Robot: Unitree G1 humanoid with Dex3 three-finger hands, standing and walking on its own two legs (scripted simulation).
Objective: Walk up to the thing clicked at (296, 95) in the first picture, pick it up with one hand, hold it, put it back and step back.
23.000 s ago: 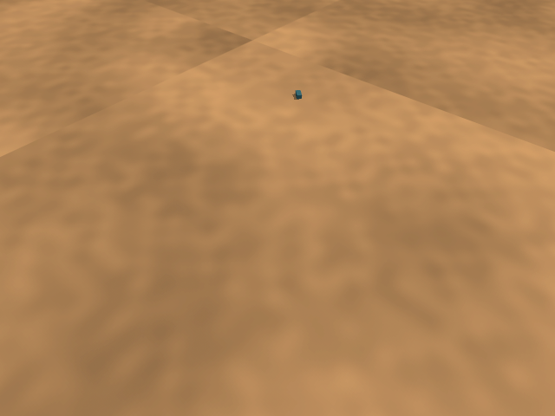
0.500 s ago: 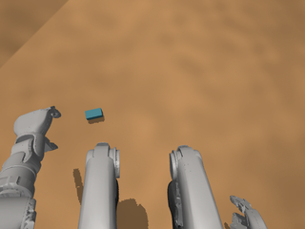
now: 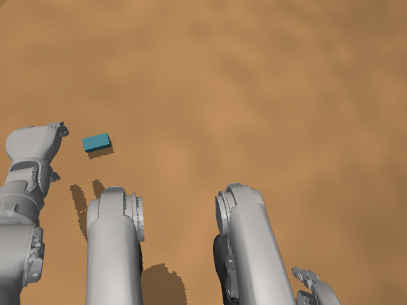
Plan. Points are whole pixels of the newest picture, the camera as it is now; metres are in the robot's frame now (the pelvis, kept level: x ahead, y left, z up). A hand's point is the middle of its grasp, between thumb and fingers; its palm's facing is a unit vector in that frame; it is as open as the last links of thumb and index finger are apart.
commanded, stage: rise first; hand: left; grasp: from above
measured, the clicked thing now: (96, 142) +0.49 +0.25 -0.34
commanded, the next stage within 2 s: none
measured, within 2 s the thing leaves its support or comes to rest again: neither
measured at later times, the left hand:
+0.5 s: hand (60, 152) +0.42 +0.29 -0.20, palm faces -0.43 -0.14 -0.89, open 11.1 cm
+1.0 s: hand (64, 149) +0.43 +0.29 -0.21, palm faces -0.42 -0.14 -0.90, open 11.3 cm
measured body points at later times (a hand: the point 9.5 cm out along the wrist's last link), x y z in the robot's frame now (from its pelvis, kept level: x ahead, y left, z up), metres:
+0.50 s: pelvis +0.01 -0.01 -0.02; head +0.24 +0.05 +0.36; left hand +0.44 +0.30 -0.15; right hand +0.09 -0.28 -0.14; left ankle +0.10 +0.14 -0.32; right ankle +0.10 -0.14 -0.32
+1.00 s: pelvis +0.01 -0.01 -0.03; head +0.24 +0.06 +0.35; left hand +0.45 +0.29 -0.16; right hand +0.08 -0.28 -0.14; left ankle +0.10 +0.14 -0.32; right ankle +0.10 -0.14 -0.32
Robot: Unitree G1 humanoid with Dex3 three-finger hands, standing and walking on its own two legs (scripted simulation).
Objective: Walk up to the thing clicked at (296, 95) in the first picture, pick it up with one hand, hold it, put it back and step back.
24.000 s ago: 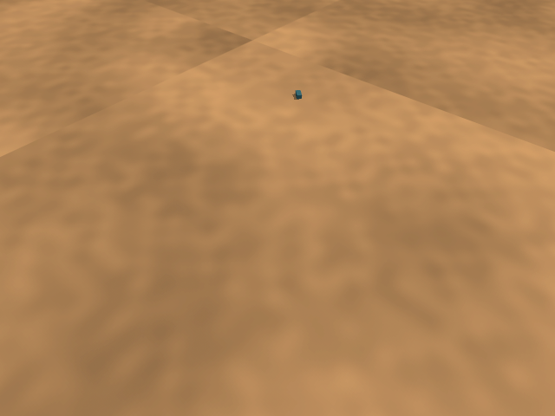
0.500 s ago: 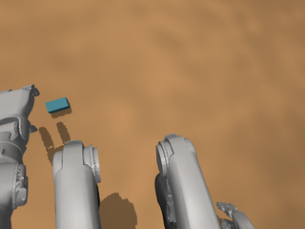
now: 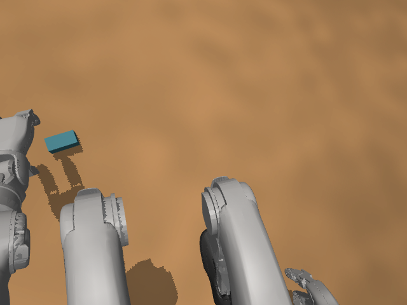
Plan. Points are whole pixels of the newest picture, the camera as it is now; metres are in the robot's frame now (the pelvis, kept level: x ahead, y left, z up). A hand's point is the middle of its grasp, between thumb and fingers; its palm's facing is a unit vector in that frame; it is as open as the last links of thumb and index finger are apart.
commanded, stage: rise first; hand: left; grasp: from above
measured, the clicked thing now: (62, 141) +0.47 +0.28 -0.31
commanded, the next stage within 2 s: approach in 1.28 s
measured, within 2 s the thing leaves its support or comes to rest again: neither
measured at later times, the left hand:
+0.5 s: hand (21, 146) +0.42 +0.32 -0.19, palm faces -0.40 -0.16 -0.90, open 11.2 cm
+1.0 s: hand (21, 147) +0.42 +0.32 -0.18, palm faces -0.41 -0.16 -0.90, open 11.6 cm
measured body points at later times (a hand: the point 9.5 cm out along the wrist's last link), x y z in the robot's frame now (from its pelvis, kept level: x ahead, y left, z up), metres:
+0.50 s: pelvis +0.00 +0.00 -0.01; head +0.23 +0.08 +0.37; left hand +0.44 +0.33 -0.14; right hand +0.06 -0.26 -0.11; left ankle +0.08 +0.15 -0.29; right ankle +0.09 -0.12 -0.29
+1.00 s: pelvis +0.00 +0.00 +0.00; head +0.22 +0.08 +0.38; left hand +0.44 +0.32 -0.13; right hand +0.07 -0.27 -0.11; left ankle +0.08 +0.15 -0.29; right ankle +0.09 -0.12 -0.29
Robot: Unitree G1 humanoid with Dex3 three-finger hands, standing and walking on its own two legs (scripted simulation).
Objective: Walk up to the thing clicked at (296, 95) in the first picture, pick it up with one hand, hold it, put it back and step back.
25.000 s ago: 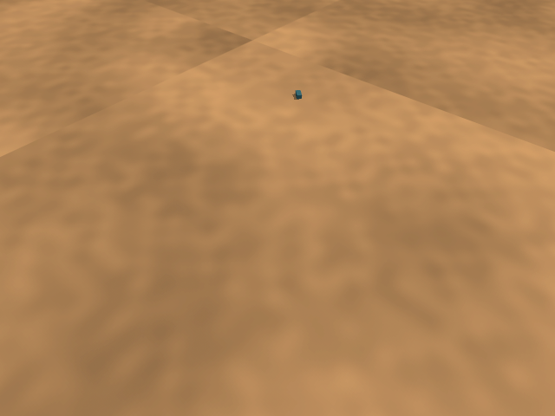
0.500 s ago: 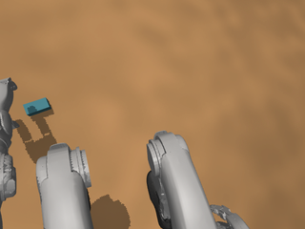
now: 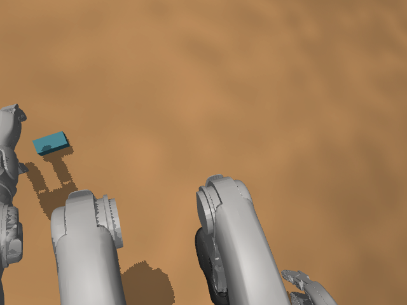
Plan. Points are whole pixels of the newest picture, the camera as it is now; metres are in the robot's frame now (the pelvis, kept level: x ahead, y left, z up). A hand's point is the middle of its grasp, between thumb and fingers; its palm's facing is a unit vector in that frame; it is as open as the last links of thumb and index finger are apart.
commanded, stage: rise first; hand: left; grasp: from above
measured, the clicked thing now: (51, 143) +0.47 +0.29 -0.31
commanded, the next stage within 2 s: approach in 0.28 s
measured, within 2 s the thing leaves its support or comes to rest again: neither
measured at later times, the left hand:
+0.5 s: hand (13, 149) +0.42 +0.32 -0.19, palm faces -0.41 -0.14 -0.90, open 11.9 cm
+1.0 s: hand (34, 130) +0.46 +0.28 -0.17, palm faces -0.43 -0.15 -0.89, open 12.5 cm
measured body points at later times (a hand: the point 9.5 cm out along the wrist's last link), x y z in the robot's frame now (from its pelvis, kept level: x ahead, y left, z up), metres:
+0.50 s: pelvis +0.00 +0.00 +0.00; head +0.24 +0.08 +0.38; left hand +0.44 +0.32 -0.13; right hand +0.07 -0.26 -0.11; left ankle +0.08 +0.15 -0.29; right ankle +0.10 -0.12 -0.29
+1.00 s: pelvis +0.00 +0.00 +0.00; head +0.24 +0.05 +0.38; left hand +0.48 +0.28 -0.12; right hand +0.03 -0.27 -0.11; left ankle +0.08 +0.15 -0.29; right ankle +0.10 -0.12 -0.29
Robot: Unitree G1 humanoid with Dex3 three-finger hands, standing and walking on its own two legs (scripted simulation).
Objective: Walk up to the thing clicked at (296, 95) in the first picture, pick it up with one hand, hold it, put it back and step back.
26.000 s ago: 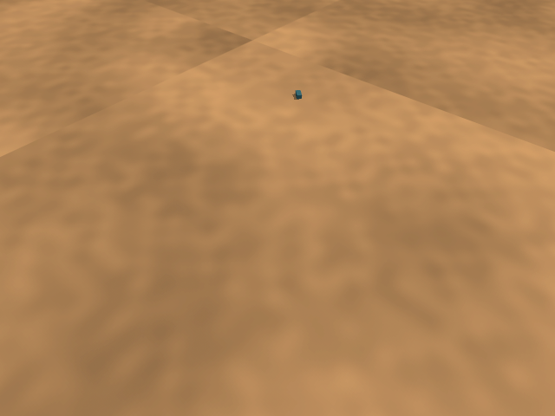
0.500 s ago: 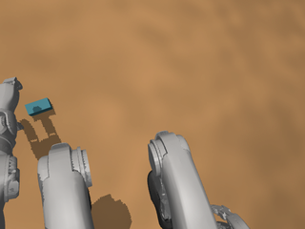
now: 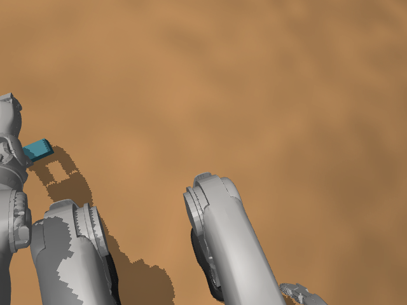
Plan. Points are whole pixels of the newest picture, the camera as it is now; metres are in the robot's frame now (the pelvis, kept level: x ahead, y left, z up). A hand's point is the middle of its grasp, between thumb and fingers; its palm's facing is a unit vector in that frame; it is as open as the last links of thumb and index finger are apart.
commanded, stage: close in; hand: left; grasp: from above
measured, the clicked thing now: (35, 151) +0.46 +0.29 -0.31
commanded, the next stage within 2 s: rest palm in 0.14 s
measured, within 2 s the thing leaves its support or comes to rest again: neither
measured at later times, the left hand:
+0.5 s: hand (27, 152) +0.44 +0.28 -0.23, palm faces -0.42 -0.15 -0.89, open 13.1 cm
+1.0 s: hand (29, 154) +0.45 +0.29 -0.26, palm faces -0.42 -0.20 -0.89, open 12.5 cm
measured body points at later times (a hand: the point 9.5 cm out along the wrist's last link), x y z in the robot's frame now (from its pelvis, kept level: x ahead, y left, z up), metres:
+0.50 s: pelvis +0.00 +0.01 -0.01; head +0.25 +0.10 +0.35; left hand +0.46 +0.28 -0.18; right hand +0.05 -0.26 -0.10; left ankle +0.08 +0.15 -0.29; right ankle +0.09 -0.12 -0.29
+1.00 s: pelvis +0.00 +0.01 -0.02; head +0.26 +0.11 +0.33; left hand +0.46 +0.29 -0.21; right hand +0.02 -0.24 -0.09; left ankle +0.08 +0.15 -0.29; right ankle +0.09 -0.12 -0.29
